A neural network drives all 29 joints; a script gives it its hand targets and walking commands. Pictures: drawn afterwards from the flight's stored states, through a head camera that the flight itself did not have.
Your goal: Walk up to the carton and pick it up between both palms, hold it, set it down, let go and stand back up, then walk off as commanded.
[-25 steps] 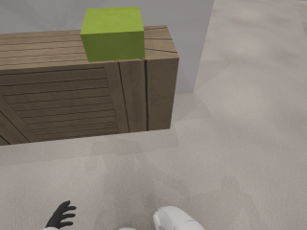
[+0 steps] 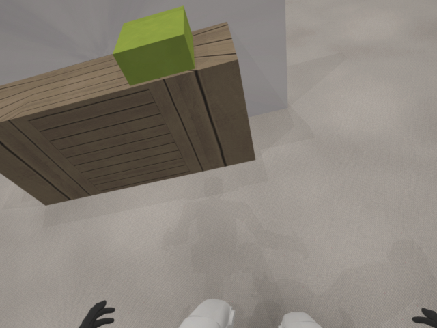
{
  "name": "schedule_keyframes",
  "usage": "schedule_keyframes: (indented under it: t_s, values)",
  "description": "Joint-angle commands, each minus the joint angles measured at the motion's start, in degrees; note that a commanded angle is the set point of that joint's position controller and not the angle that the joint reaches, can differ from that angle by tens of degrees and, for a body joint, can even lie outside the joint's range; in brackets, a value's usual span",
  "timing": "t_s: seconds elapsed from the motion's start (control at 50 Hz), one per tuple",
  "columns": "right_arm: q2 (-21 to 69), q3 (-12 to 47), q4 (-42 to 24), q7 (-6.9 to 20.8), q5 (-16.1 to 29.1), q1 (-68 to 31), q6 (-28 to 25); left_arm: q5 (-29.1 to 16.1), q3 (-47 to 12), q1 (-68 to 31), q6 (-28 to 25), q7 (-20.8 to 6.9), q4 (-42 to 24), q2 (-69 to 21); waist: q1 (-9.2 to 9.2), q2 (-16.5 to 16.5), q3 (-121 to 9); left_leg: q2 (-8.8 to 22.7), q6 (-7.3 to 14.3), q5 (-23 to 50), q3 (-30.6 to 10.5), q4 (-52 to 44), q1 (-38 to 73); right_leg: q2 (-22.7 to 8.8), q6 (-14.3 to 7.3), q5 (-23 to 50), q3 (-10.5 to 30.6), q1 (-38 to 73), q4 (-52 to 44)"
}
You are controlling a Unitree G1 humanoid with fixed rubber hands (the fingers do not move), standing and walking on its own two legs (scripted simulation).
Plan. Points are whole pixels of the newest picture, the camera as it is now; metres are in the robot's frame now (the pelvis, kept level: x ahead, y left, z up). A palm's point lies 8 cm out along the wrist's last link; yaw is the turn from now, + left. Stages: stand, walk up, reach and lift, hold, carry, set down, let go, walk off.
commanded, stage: walk off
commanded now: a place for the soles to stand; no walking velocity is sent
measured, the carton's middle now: (157, 44) +1.24 +0.34 -0.02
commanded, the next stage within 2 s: none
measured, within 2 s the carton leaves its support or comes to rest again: neither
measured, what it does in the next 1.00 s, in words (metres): steps to the left: left foot, then right foot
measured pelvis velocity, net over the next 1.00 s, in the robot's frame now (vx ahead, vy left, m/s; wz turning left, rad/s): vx -0.25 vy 0.29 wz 0.09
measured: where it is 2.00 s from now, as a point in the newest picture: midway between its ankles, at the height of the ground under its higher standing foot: outside the picture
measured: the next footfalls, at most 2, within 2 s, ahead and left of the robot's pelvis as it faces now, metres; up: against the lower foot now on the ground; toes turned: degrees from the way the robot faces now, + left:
left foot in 0.48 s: -0.01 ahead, +0.26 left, +0.00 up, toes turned -6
right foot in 0.92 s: -0.19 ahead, +0.12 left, +0.00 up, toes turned +3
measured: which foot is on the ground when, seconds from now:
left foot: up 0.00-0.46, down 0.48-0.90, up 0.92-1.00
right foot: down 0.00-0.48, up 0.50-0.90, down 0.92-1.00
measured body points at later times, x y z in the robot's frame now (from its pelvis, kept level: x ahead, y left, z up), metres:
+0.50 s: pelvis -0.12 +0.15 -0.05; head -0.10 +0.19 +0.40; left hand +0.04 +0.46 -0.15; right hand -0.05 -0.21 -0.10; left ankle -0.05 +0.27 -0.72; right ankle +0.04 -0.08 -0.70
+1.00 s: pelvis -0.25 +0.29 +0.00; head -0.26 +0.31 +0.45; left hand -0.30 +0.64 -0.13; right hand -0.10 -0.04 -0.07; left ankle -0.24 +0.34 -0.61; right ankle -0.23 +0.12 -0.72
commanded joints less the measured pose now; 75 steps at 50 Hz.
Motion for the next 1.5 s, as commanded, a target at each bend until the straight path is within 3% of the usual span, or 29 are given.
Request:
schedule_keyframes:
  t_s: [0.0,0.06,0.22,0.38,0.42,0.46,0.5,0.58,0.64,0.78,0.82,0.86,0.88,0.9,0.94,0.96,0.98,1.02,1.04,1.08,1.1,1.12,1.14,1.22,1.34,1.38,1.4,1.42,1.48]
  values:
    - [-9.4,-2.9,-3.1,1.1,-3.6,5.5,0.1,1.2,8.2,-6.0,-2.7,1.1,-6.0,19.0,-0.18,-19.9,1.4,-0.2,0.5,1.8,-5.2,5.9,-13.5,-13.2,-1.3,-20.8,17.6,-4.4,-29.5]
    - [-10.8,-3.5,-1.6,1.1,-4.1,6.9,0.6,1.3,8.5,-6.6,-2.4,1.1,-6.5,20.2,-1.5,-20.2,2.4,-1.0,-0.3,1.0,-5.5,7.4,-11.9,-12.4,0.6,-26.4,19.0,-7.2,-31.6]
    - [-10.0,-3.7,-2.8,1.8,-4.9,5.2,0.9,1.4,9.1,-6.7,-2.4,1.8,-6.5,21.6,-0.51,-18.2,0.8,1.1,-1.1,-1.4,-1.5,10.5,-10.2,-16.0,-8.6,-25.1,22.0,-8.2,-28.1]
    - [-10.3,-5.4,-1.2,2.9,-3.9,12.9,0.1,2.2,9.1,-16.3,-1.9,1.8,-5.9,25.5,-7.01,-20.3,1.6,10.3,2.3,-9.2,4.0,-13.3,6.6,-16.7,-6.1,-22.2,12.5,-21.6,-23.2]
    - [-11.1,-6.3,2.2,2.9,-4.1,20.5,-0.9,2.4,7.3,-16.2,-1.4,2.1,-5.1,21.9,-11.16,-7.0,-3.4,12.9,4.4,-8.7,-3.3,-33.9,16.0,-8.5,-0.7,-18.0,1.4,-26.6,-0.4]
    - [-12.5,-4.2,-0.3,1.8,-6.0,10.5,-2.0,-0.1,5.4,-9.6,-0.8,2.0,-3.0,15.6,-6.59,16.2,1.3,16.4,2.1,-22.3,-22.8,-55.6,-5.4,7.3,1.9,-17.3,-0.6,-26.2,28.5]
    - [-17.0,-3.8,-4.9,0.9,-5.8,-3.0,-2.2,0.5,6.5,-6.5,0.7,1.8,-2.9,18.7,-1.37,8.2,4.2,20.9,1.0,-42.0,-40.1,-70.1,-23.0,9.7,2.0,-10.7,7.4,-20.7,34.8]
    - [-10.9,-2.7,-3.0,0.5,-5.4,-10.4,-1.7,-1.7,5.9,0.8,1.3,1.6,3.2,21.5,0.64,15.2,1.1,13.0,-7.9,-29.9,-20.8,-64.2,-8.7,7.6,2.9,-5.1,5.0,-16.7,31.4]
    - [-7.9,-3.9,-3.0,-0.1,-4.7,-4.0,-3.1,0.0,6.0,6.9,1.2,0.4,5.1,20.8,-0.44,9.3,-13.0,12.9,-5.4,-25.6,-18.8,-62.7,11.7,5.7,2.5,-1.5,1.7,-14.4,26.6]
    - [-5.3,-5.1,-0.7,-1.6,-4.1,-0.4,-3.9,1.6,5.2,11.6,1.2,-0.7,6.7,18.3,-0.86,8.4,-24.0,6.6,-15.3,9.3,-4.5,-65.6,33.2,4.8,1.6,-7.0,-8.5,-4.8,6.1]
    - [-7.3,-5.9,-2.9,-1.8,-4.5,-10.0,-3.0,2.3,6.4,25.5,1.7,-1.6,10.6,20.2,6.69,15.1,-23.6,0.5,-28.4,26.3,7.9,-71.4,26.9,10.1,1.8,-12.2,-22.2,13.2,-8.6]
    - [-7.0,-7.1,-6.7,-2.2,-6.5,-20.6,-1.0,1.4,8.2,41.7,2.1,-0.9,13.4,22.2,19.0,10.7,-20.3,-13.1,-37.6,31.3,19.8,-43.0,24.1,7.8,-8.6,-1.9,-34.0,21.4,-41.5]
    - [-6.1,-7.2,-5.2,-2.6,-5.1,-18.4,-0.4,0.8,8.4,31.6,1.5,0.1,10.4,20.3,16.58,-18.9,-16.9,-17.1,-27.9,0.5,19.4,-0.9,22.6,-4.1,-13.1,19.4,-22.6,15.8,-51.6]
    - [-3.8,-6.6,-0.9,-3.1,-4.8,-3.4,-1.3,3.3,8.4,11.5,1.9,1.0,2.9,17.6,3.5,-42.8,-15.0,-4.9,-9.6,-25.0,1.6,36.2,15.8,-15.1,-14.9,24.9,4.7,-3.1,-31.7]
    - [-9.5,-7.9,6.1,-3.7,-1.7,25.7,-1.5,4.5,7.3,-27.4,1.8,0.4,-10.3,19.9,-16.97,-31.5,-3.8,4.4,2.3,-18.5,-8.5,39.9,24.5,-17.9,-11.4,8.2,3.7,-37.0,-32.6]
    - [-10.5,-8.5,7.1,-3.0,-0.3,31.5,-0.3,5.7,7.4,-39.0,0.7,1.2,-10.4,20.8,-22.4,-32.8,3.5,12.7,7.9,-17.9,-20.6,36.7,42.6,-25.6,-10.2,2.2,12.3,-61.0,-25.5]
    - [-11.8,-8.5,7.1,-3.1,0.6,36.4,-0.5,5.9,6.8,-40.7,-0.1,1.1,-9.9,20.1,-24.47,-30.5,12.6,22.6,9.0,-27.1,-28.3,10.2,37.9,-20.8,-5.1,11.2,7.6,-63.8,-8.5]
    - [-11.9,-5.6,6.9,-2.6,-1.2,19.6,-3.7,9.0,5.8,-17.2,0.3,-1.2,-6.5,16.0,-12.71,-8.0,13.5,18.9,2.4,-21.0,-29.6,-46.7,15.2,2.0,0.2,-6.4,1.4,-39.5,17.1]
    - [-13.4,-5.3,7.3,-3.1,-2.3,16.4,-4.7,8.4,6.1,-9.5,1.5,-2.7,-5.4,16.4,-8.81,3.0,11.1,17.6,-2.2,-14.8,-24.8,-49.6,10.7,4.2,0.5,-15.1,1.3,-33.6,27.1]
    - [-7.5,-3.5,4.5,-4.2,-3.2,4.2,-5.4,4.2,5.0,7.3,4.0,-4.4,-0.8,12.8,-0.5,6.5,-1.9,11.6,-3.8,0.1,-6.1,-49.4,10.4,0.7,-1.9,-7.3,0.7,-22.4,32.3]
    - [-11.4,-3.3,2.8,-4.3,-2.7,2.3,-5.0,2.7,3.6,16.2,4.7,-4.4,0.4,10.4,4.56,14.2,-13.9,19.7,0.3,18.1,-13.0,-40.5,16.2,2.1,-0.5,-10.6,-1.2,-27.8,34.5]
    - [-18.8,-4.4,-0.6,-4.9,-3.1,1.6,-5.9,4.6,5.9,8.0,4.5,-4.6,-5.8,14.1,3.16,21.5,-9.0,30.6,15.8,-11.0,-37.5,-58.4,1.2,2.2,1.3,-12.4,1.3,-27.5,37.4]
    - [-21.8,-5.4,-1.5,-5.0,-3.0,-4.8,-6.4,5.8,6.8,0.3,4.0,-5.0,-7.9,19.2,1.94,25.1,-4.3,31.4,16.9,-27.4,-47.3,-66.1,-5.0,-1.2,2.4,-9.0,8.0,-22.8,38.8]
    - [-18.2,-3.9,4.4,-4.4,-4.7,-2.4,-7.5,5.4,7.5,-2.9,2.1,-5.6,-3.5,21.7,2.2,15.3,5.7,23.3,14.6,-11.1,-31.3,-53.5,7.2,-0.5,2.6,-5.7,4.3,-32.8,30.3]
    - [-15.8,-4.5,6.1,-4.0,-5.4,2.9,-7.9,3.3,6.8,-5.5,0.9,-6.1,-3.1,18.7,0.77,15.6,-6.3,22.5,12.4,15.5,-12.4,-42.6,16.5,1.3,2.9,-15.2,-3.8,-16.0,9.6]
    - [-13.3,-3.1,5.1,-4.3,-5.2,-3.1,-7.6,3.0,7.7,8.8,-0.6,-6.1,0.4,17.7,10.81,6.6,-13.7,17.0,6.7,16.9,0.5,-22.9,4.1,0.6,1.9,-3.4,-4.5,14.5,-11.7]
    - [-8.2,-1.5,4.4,-4.6,-5.0,1.5,-8.1,3.8,9.0,19.1,-1.4,-4.8,3.4,22.0,15.7,-10.4,-19.8,9.3,2.8,13.3,4.5,0.0,-6.3,-0.3,2.1,-5.3,2.1,27.8,-17.3]
    - [-4.1,0.3,3.8,-5.2,-4.1,4.6,-7.9,3.4,9.0,21.6,-1.4,-4.3,3.8,26.6,13.62,-28.8,-17.1,1.4,0.8,-18.5,4.7,6.9,-18.8,-9.2,2.8,-3.8,21.7,27.7,-20.9]
    - [-9.8,-1.5,5.6,-5.6,-3.4,6.3,-7.4,2.5,8.2,2.3,-0.8,-4.6,-1.6,25.9,3.92,-25.6,-4.9,7.7,4.8,-11.4,0.6,9.7,-16.9,-15.1,-0.1,-19.9,37.7,4.6,-39.4]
